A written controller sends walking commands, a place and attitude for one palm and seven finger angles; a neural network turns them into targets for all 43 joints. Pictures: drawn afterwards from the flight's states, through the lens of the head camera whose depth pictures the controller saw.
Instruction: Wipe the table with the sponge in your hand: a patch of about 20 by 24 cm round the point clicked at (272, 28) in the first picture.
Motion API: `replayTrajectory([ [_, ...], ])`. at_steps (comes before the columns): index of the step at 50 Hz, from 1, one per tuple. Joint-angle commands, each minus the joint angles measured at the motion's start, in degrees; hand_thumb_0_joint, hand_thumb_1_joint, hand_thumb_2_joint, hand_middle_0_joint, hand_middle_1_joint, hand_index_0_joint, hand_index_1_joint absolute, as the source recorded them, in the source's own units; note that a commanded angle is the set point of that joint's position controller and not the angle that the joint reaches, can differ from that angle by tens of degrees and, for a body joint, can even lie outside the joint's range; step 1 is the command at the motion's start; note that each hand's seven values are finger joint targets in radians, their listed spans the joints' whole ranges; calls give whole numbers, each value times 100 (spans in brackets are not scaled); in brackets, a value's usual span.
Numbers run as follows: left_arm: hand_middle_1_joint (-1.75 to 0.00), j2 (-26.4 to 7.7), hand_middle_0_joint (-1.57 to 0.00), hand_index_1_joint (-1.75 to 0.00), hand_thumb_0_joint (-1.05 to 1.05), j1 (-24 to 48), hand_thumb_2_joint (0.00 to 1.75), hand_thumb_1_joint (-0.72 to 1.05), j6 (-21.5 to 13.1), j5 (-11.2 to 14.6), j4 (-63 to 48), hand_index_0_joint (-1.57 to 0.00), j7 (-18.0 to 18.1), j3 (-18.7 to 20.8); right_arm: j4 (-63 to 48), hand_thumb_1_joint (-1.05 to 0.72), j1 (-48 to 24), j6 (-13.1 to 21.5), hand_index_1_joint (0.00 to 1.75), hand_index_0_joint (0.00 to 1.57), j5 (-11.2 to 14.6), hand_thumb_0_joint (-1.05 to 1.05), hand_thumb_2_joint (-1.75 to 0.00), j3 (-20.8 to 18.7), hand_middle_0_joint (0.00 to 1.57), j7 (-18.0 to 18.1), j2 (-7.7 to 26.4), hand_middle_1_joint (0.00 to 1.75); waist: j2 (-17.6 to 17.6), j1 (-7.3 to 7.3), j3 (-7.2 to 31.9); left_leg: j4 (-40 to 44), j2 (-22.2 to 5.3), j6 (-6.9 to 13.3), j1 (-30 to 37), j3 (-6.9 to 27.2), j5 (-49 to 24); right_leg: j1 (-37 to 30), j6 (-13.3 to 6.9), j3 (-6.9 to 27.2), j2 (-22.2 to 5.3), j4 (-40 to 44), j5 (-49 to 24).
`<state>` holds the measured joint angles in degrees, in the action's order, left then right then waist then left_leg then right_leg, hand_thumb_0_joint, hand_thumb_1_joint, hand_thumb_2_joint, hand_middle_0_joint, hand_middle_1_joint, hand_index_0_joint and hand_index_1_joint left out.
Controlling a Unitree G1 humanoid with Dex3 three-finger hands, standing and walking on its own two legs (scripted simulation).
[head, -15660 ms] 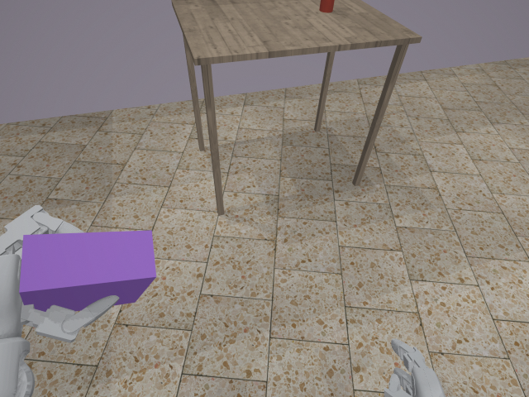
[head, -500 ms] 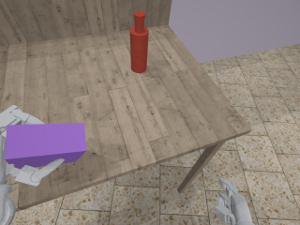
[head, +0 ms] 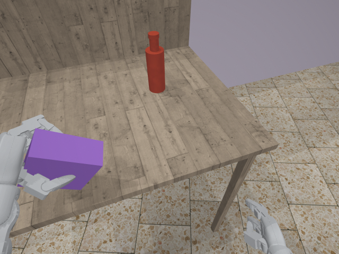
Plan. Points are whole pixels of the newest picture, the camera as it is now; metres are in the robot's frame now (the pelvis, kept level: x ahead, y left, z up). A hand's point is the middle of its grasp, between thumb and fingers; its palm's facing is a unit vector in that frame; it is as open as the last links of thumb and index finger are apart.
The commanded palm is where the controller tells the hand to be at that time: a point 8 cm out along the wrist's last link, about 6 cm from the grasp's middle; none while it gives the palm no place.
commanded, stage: turn the palm down, sponge in hand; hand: left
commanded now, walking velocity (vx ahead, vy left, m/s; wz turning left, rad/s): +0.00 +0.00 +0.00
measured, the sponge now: (71, 164) +0.24 +0.23 +0.13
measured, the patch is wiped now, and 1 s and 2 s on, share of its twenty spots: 0.00 0.00 0.00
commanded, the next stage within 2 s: move the sponge above the wiping area in 1.94 s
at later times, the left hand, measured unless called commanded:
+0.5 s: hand (69, 155) +0.23 +0.21 +0.18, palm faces +0.23 -0.52 -0.82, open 9.7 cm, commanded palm +0.19 +0.26 +0.23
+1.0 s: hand (43, 133) +0.24 +0.24 +0.22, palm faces +0.35 -0.27 -0.90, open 9.7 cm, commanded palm +0.20 +0.26 +0.27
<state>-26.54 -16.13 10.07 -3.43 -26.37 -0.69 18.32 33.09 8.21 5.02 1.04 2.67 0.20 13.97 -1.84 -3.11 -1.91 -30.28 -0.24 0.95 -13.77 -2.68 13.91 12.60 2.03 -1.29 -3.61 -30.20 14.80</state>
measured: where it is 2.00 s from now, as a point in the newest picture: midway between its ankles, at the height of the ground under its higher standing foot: outside the picture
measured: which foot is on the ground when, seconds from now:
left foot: down 0.00-1.00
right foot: down 0.00-1.00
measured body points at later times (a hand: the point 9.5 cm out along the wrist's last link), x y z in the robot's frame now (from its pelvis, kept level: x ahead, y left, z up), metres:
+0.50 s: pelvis +0.00 -0.06 -0.01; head +0.00 -0.11 +0.44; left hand +0.21 +0.23 +0.23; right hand +0.21 -0.28 -0.09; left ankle +0.03 +0.11 -0.73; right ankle +0.02 -0.15 -0.73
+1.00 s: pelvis +0.02 -0.03 +0.00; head +0.01 -0.08 +0.45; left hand +0.22 +0.25 +0.27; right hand +0.28 -0.23 -0.07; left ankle +0.03 +0.11 -0.73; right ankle +0.02 -0.15 -0.73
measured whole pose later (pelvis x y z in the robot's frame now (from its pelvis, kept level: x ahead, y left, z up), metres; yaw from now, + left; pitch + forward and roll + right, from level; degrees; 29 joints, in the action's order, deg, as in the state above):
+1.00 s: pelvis +0.02 -0.03 +0.00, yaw +1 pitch -2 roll +0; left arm -40.3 -9.4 18.7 -23.7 -30.1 -1.4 12.4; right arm 32.3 5.5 2.4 3.7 2.0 6.0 15.3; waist -6.2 -7.7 0.6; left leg -31.6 -1.7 -1.7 -13.3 0.3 16.1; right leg 11.8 -0.1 -3.6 -1.9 -32.4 18.5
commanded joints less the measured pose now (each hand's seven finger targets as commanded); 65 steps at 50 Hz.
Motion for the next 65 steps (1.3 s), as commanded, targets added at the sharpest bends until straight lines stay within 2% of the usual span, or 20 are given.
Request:
replayTrajectory([
  [1,-160,-1772,-120,-160,0,746,130,10,-743,-196,-1506,-120,465,1285,-1020,-90,-922,268,30,20,-95,0,-90,-302,20,244,649,30,281,-88,770,777,-46,-52,46,383,307,251,-237,-480,487,219,179],
  [2,-160,-2194,-120,-160,0,1279,130,10,-903,-174,-1759,-120,638,1631,-1017,-90,-1061,283,30,20,-30,0,-90,-291,20,309,655,30,6,-129,963,803,-19,-59,83,351,827,332,-235,-355,497,221,539],
  [3,-160,-1744,-120,-160,0,1523,130,10,-1092,-199,-1799,-120,784,1217,-1023,-90,-927,358,30,20,-97,0,-90,-242,20,357,445,30,-283,-196,1036,824,37,-96,88,374,729,201,-301,-374,468,260,554],
  [5,-160,-1637,-120,-160,0,1601,130,10,-1255,-240,-1104,-120,1004,1153,-656,-90,-749,387,30,20,-90,0,-90,-289,20,420,497,30,-612,-65,762,745,29,-130,92,351,959,412,-261,-346,466,306,578],
  [7,-160,-2002,-120,-160,0,2094,130,10,-1098,-500,-580,-120,1076,1159,-536,-90,-739,367,30,20,-48,0,-90,-285,20,458,575,30,-915,9,638,686,93,-111,43,275,1301,505,-259,-259,424,431,750],
  [8,-160,-1771,-120,-160,0,2309,130,10,-969,-585,-377,-120,1010,785,-547,-90,-765,364,30,20,-70,0,-90,-267,20,484,567,30,-906,65,662,690,130,-96,9,281,1221,430,-266,-250,365,479,695],
  [13,-160,-1928,-120,-160,0,2366,130,10,55,-821,305,-120,166,79,-709,-90,-1056,249,30,20,123,0,-90,-186,20,646,707,30,-312,15,553,563,214,6,23,31,885,275,-184,-21,246,880,1124],
  [17,-160,-2487,-120,-160,0,2161,130,10,22,-885,-28,-120,-310,465,-919,-90,-1237,278,30,20,213,0,-90,-155,20,702,631,30,183,-168,574,322,159,14,35,53,471,192,-172,252,142,985,1593],
  [20,-160,-2778,-120,-160,0,1738,130,10,-519,-787,-395,-120,-279,1080,-934,-90,-952,300,30,20,96,0,-90,-263,20,701,598,30,398,-299,856,79,61,8,-28,202,6,6,-161,350,36,865,1163],
  [22,-160,-3165,-120,-160,0,1527,130,10,-706,-825,-658,-120,-39,1635,-955,-90,-944,340,30,20,120,0,-90,-290,20,672,560,30,40,-465,1046,38,78,-28,46,159,-256,-101,-198,319,63,773,842],
  [23,-160,-2850,-120,-160,0,1390,130,10,-740,-783,-761,-120,100,1485,-1002,-90,-813,333,30,20,89,0,-90,-326,20,653,522,30,20,-463,1132,-39,57,-41,-48,177,-497,-226,-213,286,9,633,337],
  [28,-160,-2599,-120,-160,0,827,130,10,-123,-914,-198,-120,444,1241,-890,-90,-504,119,30,20,172,0,-90,-471,20,552,747,30,-123,-386,882,-190,-18,-74,-221,20,-949,-323,-97,306,-104,368,-1166],
  [33,-160,-2816,-120,-160,0,1196,130,10,615,-1334,-342,-120,103,827,-1080,-90,-697,5,30,20,282,0,-90,-410,20,670,887,30,200,-284,837,-138,38,68,-72,-7,-1093,-171,-22,108,39,264,-1387],
  [39,-160,-2873,-120,-160,0,1429,130,10,183,-1833,-1696,-120,-175,650,-1255,-90,-835,221,30,20,203,0,-90,-336,20,774,699,30,-118,-289,1620,-183,89,142,627,59,-1684,-197,-86,-42,132,117,-1865],
  [44,-160,-3122,-120,-160,0,1283,130,10,398,-2097,-1358,-120,194,1210,-1033,-90,-799,152,30,20,182,0,-90,-334,20,687,686,30,-154,-437,1451,-52,33,9,388,91,-1910,-404,-169,-115,139,140,-1900],
  [47,-160,-2858,-120,-160,0,1662,130,10,1029,-2207,-690,-120,341,930,-916,-90,-1208,9,30,20,285,0,-90,-316,20,575,740,30,-467,-530,1078,187,-14,-126,223,99,-1774,-383,-260,-62,202,288,-1441],
  [52,-160,-2729,-120,-160,0,2196,130,10,1716,-2628,-295,-120,-69,262,-1000,-90,-1762,-199,30,20,383,0,-90,-109,20,538,750,30,-177,-494,999,498,-5,-97,222,177,-1394,-343,-272,-127,261,429,-989],
  [58,-160,-2451,-120,-160,0,2894,130,10,1639,-3185,-1435,-120,-628,-677,-1240,-90,-2015,-60,30,20,335,0,-90,4,20,615,587,30,-512,-470,1439,730,18,15,581,406,-1062,-366,-342,-213,285,466,-546],
  [62,-160,-3272,-120,-160,0,3078,130,10,1535,-3865,-1891,-120,-534,-57,-1129,-90,-2255,-38,30,20,245,0,-90,26,20,597,573,30,-874,-680,1712,908,15,23,644,577,-1075,-640,-495,-52,422,366,-399],
  [65,-160,-3339,-120,-160,0,3231,130,10,1524,-3980,-1324,-120,-253,163,-887,-90,-1997,-124,30,20,153,0,-90,-5,20,545,591,30,-879,-723,1660,950,-8,-54,594,580,-1352,-706,-523,-136,322,461,-439],
])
